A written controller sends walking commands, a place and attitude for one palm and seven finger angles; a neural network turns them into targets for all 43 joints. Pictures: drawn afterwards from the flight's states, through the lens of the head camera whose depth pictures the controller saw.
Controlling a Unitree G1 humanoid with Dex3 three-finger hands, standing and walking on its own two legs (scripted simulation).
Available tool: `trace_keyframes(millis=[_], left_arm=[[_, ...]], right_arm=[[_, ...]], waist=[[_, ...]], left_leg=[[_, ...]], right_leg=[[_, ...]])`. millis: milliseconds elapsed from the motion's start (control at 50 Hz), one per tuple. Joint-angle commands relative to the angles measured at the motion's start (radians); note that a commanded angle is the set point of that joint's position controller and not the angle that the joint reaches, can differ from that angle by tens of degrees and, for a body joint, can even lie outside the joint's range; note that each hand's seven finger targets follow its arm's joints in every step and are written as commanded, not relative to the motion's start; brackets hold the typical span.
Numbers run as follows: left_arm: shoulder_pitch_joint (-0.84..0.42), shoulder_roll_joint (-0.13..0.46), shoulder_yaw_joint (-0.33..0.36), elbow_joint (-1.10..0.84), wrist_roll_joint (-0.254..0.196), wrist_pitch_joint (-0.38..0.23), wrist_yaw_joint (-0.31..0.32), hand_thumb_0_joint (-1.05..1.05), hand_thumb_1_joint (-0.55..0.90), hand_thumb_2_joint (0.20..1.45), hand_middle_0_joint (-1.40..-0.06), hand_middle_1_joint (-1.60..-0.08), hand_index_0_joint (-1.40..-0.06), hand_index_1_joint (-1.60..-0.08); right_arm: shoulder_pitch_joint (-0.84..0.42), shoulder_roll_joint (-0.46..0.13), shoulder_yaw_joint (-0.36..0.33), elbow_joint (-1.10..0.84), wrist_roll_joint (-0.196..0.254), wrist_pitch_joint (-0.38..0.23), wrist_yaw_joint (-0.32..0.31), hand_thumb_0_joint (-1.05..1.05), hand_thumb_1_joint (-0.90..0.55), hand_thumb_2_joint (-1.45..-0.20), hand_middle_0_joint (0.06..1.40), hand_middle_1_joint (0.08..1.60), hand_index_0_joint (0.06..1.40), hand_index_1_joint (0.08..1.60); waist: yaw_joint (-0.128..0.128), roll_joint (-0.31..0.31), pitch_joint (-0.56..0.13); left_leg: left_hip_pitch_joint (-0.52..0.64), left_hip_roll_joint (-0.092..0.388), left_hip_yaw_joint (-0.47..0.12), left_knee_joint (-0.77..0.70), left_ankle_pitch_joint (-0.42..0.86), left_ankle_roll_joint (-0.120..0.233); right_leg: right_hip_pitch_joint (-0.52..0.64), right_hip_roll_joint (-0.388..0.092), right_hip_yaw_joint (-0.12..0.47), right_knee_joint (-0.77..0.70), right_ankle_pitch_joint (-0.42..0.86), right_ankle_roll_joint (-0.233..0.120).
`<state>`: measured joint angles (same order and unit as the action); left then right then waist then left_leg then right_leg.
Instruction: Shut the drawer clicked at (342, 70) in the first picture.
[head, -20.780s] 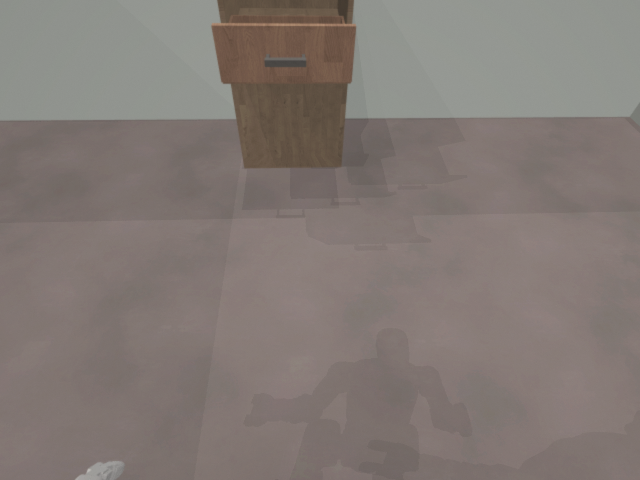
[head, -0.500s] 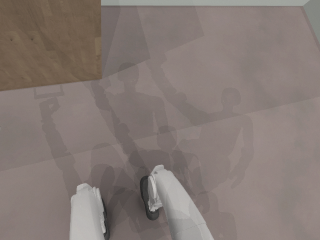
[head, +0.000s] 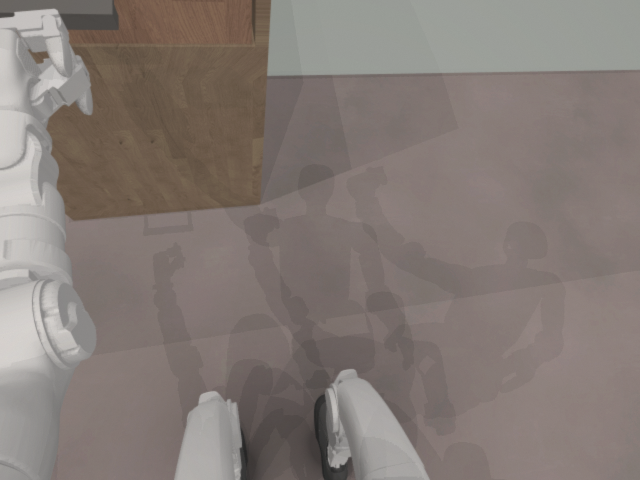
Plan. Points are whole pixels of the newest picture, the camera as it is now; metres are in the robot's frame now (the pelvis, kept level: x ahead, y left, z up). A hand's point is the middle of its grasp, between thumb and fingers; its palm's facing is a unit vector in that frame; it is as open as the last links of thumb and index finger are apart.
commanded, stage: draw the hand back to the body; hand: left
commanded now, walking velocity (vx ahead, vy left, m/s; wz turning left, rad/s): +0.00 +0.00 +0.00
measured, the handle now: (51, 0) +0.66 +0.24 +0.04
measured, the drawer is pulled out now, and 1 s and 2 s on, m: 0.00 0.00 0.00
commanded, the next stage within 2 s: step back with the hand held close in 1.32 s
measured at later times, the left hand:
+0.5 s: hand out of the picture +0.38 +0.21 +0.15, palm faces +0.08 -0.99 -0.12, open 3.3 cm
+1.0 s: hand out of the picture +0.24 +0.23 +0.25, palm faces +0.38 -0.86 -0.34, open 3.3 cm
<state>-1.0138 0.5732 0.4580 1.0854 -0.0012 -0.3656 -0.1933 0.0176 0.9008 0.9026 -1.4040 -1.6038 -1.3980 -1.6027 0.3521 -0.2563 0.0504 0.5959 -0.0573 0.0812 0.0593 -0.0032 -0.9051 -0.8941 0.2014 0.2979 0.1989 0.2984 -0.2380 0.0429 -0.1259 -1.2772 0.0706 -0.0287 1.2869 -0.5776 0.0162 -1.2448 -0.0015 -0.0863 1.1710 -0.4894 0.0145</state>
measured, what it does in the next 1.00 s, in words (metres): rises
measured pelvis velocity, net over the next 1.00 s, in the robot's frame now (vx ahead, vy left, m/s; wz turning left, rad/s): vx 0.03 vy -0.01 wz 0.05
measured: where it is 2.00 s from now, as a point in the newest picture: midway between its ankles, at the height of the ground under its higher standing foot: (284, 469)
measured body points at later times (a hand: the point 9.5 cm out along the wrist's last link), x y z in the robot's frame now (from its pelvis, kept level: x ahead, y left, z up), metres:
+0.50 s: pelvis +0.02 -0.01 +0.08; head +0.08 +0.00 +0.53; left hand +0.37 +0.26 +0.16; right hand +0.16 -0.26 -0.02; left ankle -0.01 +0.10 -0.62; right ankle +0.02 -0.14 -0.62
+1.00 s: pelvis +0.03 -0.01 +0.12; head +0.02 -0.04 +0.57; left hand +0.21 +0.27 +0.27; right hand +0.24 -0.22 +0.04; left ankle -0.01 +0.10 -0.62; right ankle +0.02 -0.14 -0.62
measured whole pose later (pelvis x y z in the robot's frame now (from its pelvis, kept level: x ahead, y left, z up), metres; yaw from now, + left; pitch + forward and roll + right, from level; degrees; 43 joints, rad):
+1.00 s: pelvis +0.03 -0.01 +0.12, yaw +3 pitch -3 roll +0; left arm 0.35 0.31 0.21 -0.27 -0.06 -0.06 0.09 0.02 0.90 0.90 -1.41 -1.60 -1.40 -1.60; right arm 0.18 -0.23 0.05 0.59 0.01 -0.06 -0.07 0.01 -0.90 -0.89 0.20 0.30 0.20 0.30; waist 0.05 0.07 0.00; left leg -0.10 0.02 0.03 0.44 -0.29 0.00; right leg -0.12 -0.02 -0.05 0.42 -0.26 0.01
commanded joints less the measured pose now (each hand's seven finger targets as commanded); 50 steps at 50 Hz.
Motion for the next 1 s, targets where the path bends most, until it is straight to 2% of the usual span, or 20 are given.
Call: trace_keyframes(millis=[0,20,60,120,160,240,280,300,360,420,440,460,480,520,560,660,720,820,900,980], left_arm=[[-0.164,0.183,-0.002,-0.407,-0.064,-0.066,-0.016,0.000,0.900,0.900,-1.400,-1.600,-1.400,-1.600],[-0.102,0.157,-0.016,-0.473,-0.081,-0.048,-0.018,0.000,0.900,0.900,-1.400,-1.600,-1.400,-1.600],[0.008,0.136,-0.011,-0.576,-0.127,-0.008,-0.017,0.000,0.900,0.900,-1.400,-1.600,-1.400,-1.600],[0.113,0.119,-0.002,-0.643,-0.166,0.017,0.010,0.000,0.900,0.900,-1.400,-1.600,-1.400,-1.600],[0.142,0.084,-0.022,-0.692,-0.179,0.000,0.026,0.000,0.900,0.900,-1.400,-1.600,-1.400,-1.600],[0.259,-0.013,-0.104,-0.701,-0.190,-0.035,0.012,0.000,0.900,0.900,-1.400,-1.600,-1.400,-1.600],[0.334,-0.052,-0.135,-0.669,-0.205,-0.027,-0.016,0.000,0.900,0.900,-1.400,-1.600,-1.400,-1.600],[0.334,-0.054,-0.142,-0.697,-0.213,-0.028,-0.030,0.000,0.900,0.900,-1.400,-1.600,-1.400,-1.600],[0.424,-0.068,-0.151,-0.725,-0.236,-0.004,-0.053,0.000,0.900,0.900,-1.400,-1.600,-1.400,-1.600],[0.501,-0.048,-0.125,-0.822,-0.259,0.009,-0.057,0.000,0.900,0.900,-1.400,-1.600,-1.400,-1.600],[0.534,0.046,-0.158,-0.908,-0.121,0.060,0.064,0.000,0.900,0.900,-1.400,-1.600,-1.400,-1.600],[0.585,-0.031,-0.190,-0.967,-0.113,0.096,0.130,0.000,0.900,0.900,-1.400,-1.600,-1.400,-1.600],[0.654,-0.063,-0.212,-0.993,-0.101,0.128,0.176,0.000,0.900,0.900,-1.400,-1.600,-1.400,-1.600],[0.701,-0.058,-0.210,-1.044,-0.086,0.172,0.237,0.000,0.900,0.900,-1.400,-1.600,-1.400,-1.600],[0.695,-0.045,-0.202,-1.123,-0.071,0.193,0.276,0.000,0.900,0.900,-1.400,-1.600,-1.400,-1.600],[0.805,-0.089,-0.229,-1.237,-0.057,0.229,0.310,0.000,0.900,0.900,-1.400,-1.600,-1.400,-1.600],[0.912,-0.105,-0.227,-1.293,-0.061,0.243,0.307,0.000,0.900,0.900,-1.400,-1.600,-1.400,-1.600],[1.093,-0.101,-0.186,-1.440,-0.062,0.248,0.299,0.000,0.900,0.900,-1.400,-1.600,-1.400,-1.600],[1.205,-0.080,-0.141,-1.545,-0.063,0.247,0.297,0.000,0.900,0.900,-1.400,-1.600,-1.400,-1.600],[1.319,-0.081,-0.107,-1.670,-0.064,0.235,0.301,0.000,0.900,0.900,-1.400,-1.600,-1.400,-1.600]], right_arm=[[0.235,-0.184,-0.087,-0.066,0.019,0.021,0.003,0.000,-0.900,-0.900,0.200,0.300,0.200,0.300],[0.226,-0.180,-0.089,-0.078,0.030,0.024,0.005,0.000,-0.900,-0.900,0.200,0.300,0.200,0.300],[0.202,-0.175,-0.097,-0.103,0.049,0.021,0.002,0.000,-0.900,-0.900,0.200,0.300,0.200,0.300],[0.165,-0.163,-0.092,-0.116,0.067,-0.002,-0.019,0.000,-0.900,-0.900,0.200,0.300,0.200,0.300],[0.144,-0.155,-0.090,-0.114,0.070,-0.022,-0.032,0.000,-0.900,-0.900,0.200,0.300,0.200,0.300],[0.103,-0.145,-0.089,-0.101,0.080,-0.049,-0.044,0.000,-0.900,-0.900,0.200,0.300,0.200,0.300],[0.073,-0.145,-0.089,-0.108,0.089,-0.056,-0.049,0.000,-0.900,-0.900,0.200,0.300,0.200,0.300],[0.061,-0.146,-0.090,-0.112,0.093,-0.059,-0.052,0.000,-0.900,-0.900,0.200,0.300,0.200,0.300],[0.009,-0.144,-0.085,-0.136,0.104,-0.068,-0.061,0.000,-0.900,-0.900,0.200,0.300,0.200,0.300],[-0.035,-0.138,-0.081,-0.165,0.108,-0.084,-0.072,0.000,-0.900,-0.900,0.200,0.300,0.200,0.300],[-0.108,-0.126,-0.092,-0.185,0.107,-0.064,-0.085,0.000,-0.900,-0.900,0.200,0.300,0.200,0.300],[-0.120,-0.111,-0.089,-0.209,0.105,-0.065,-0.096,0.000,-0.900,-0.900,0.200,0.300,0.200,0.300],[-0.140,-0.108,-0.086,-0.208,0.107,-0.065,-0.105,0.000,-0.900,-0.900,0.200,0.300,0.200,0.300],[-0.168,-0.109,-0.074,-0.205,0.107,-0.065,-0.122,0.000,-0.900,-0.900,0.200,0.300,0.200,0.300],[-0.194,-0.105,-0.066,-0.204,0.105,-0.077,-0.137,0.000,-0.900,-0.900,0.200,0.300,0.200,0.300],[-0.238,-0.090,-0.049,-0.185,0.097,-0.121,-0.152,0.000,-0.900,-0.900,0.200,0.300,0.200,0.300],[-0.252,-0.087,-0.044,-0.173,0.089,-0.144,-0.150,0.000,-0.900,-0.900,0.200,0.300,0.200,0.300],[-0.269,-0.077,-0.043,-0.162,0.076,-0.170,-0.141,0.000,-0.900,-0.900,0.200,0.300,0.200,0.300],[-0.283,-0.073,-0.046,-0.154,0.064,-0.189,-0.135,0.000,-0.900,-0.900,0.200,0.300,0.200,0.300],[-0.284,-0.061,-0.049,-0.156,0.059,-0.210,-0.132,0.000,-0.900,-0.900,0.200,0.300,0.200,0.300]], waist=[[0.074,0.289,-0.767],[0.083,0.273,-0.765],[0.097,0.175,-0.742],[0.107,0.085,-0.622],[0.109,0.063,-0.557],[0.111,0.093,-0.432],[0.114,0.054,-0.359],[0.122,0.083,-0.354],[0.146,0.067,-0.301],[0.174,0.060,-0.300],[0.224,0.048,-0.321],[0.202,0.047,-0.272],[0.207,0.040,-0.230],[0.208,-0.011,-0.180],[0.215,0.010,-0.156],[0.237,0.030,-0.083],[0.248,0.001,-0.036],[0.272,0.004,-0.014],[0.283,-0.008,0.034],[0.290,0.008,0.023]], left_leg=[[0.733,-0.026,-0.052,-0.161,0.887,-0.015],[0.766,-0.023,-0.053,-0.185,0.929,-0.017],[0.739,-0.032,-0.029,-0.231,0.862,-0.003],[0.653,-0.047,0.012,-0.299,0.707,0.010],[0.643,-0.054,0.026,-0.338,0.639,0.012],[0.725,-0.051,0.033,-0.395,0.635,0.005],[0.719,-0.054,0.040,-0.423,0.573,0.006],[0.744,-0.054,0.037,-0.436,0.586,0.005],[0.771,-0.054,0.030,-0.482,0.546,0.002],[0.801,-0.058,0.027,-0.520,0.538,0.002],[0.857,-0.068,0.034,-0.572,0.517,0.005],[0.877,-0.064,0.037,-0.606,0.478,0.002],[0.885,-0.059,0.041,-0.629,0.444,0.002],[0.906,-0.058,0.039,-0.673,0.430,0.007],[0.952,-0.056,0.032,-0.714,0.431,0.005],[1.058,-0.055,0.037,-0.803,0.465,0.005],[1.102,-0.054,0.041,-0.844,0.490,0.008],[1.161,-0.050,0.053,-0.885,0.599,0.007],[1.169,-0.051,0.056,-0.903,0.588,0.006],[1.187,-0.053,0.060,-0.904,0.605,0.009]], right_leg=[[0.404,0.049,0.022,-0.119,0.558,-0.041],[0.434,0.051,0.015,-0.141,0.587,-0.037],[0.553,0.056,0.022,-0.195,0.635,-0.027],[0.678,0.052,0.039,-0.253,0.653,-0.021],[0.720,0.050,0.044,-0.281,0.630,-0.019],[0.705,0.049,0.036,-0.327,0.572,-0.023],[0.718,0.047,0.035,-0.357,0.535,-0.024],[0.727,0.044,0.034,-0.364,0.530,-0.029],[0.748,0.039,0.024,-0.392,0.484,-0.031],[0.814,0.032,0.026,-0.412,0.492,-0.033],[0.869,0.002,0.062,-0.464,0.435,-0.046],[0.863,0.001,0.051,-0.492,0.408,-0.044],[0.879,-0.002,0.051,-0.515,0.386,-0.042],[0.925,0.001,0.048,-0.553,0.389,-0.041],[0.957,-0.002,0.047,-0.584,0.382,-0.043],[1.034,-0.005,0.045,-0.669,0.401,-0.042],[1.075,-0.002,0.044,-0.717,0.423,-0.038],[1.157,-0.006,0.043,-0.758,0.514,-0.036],[1.168,0.000,0.043,-0.794,0.508,-0.034],[1.187,-0.005,0.045,-0.798,0.525,-0.029]])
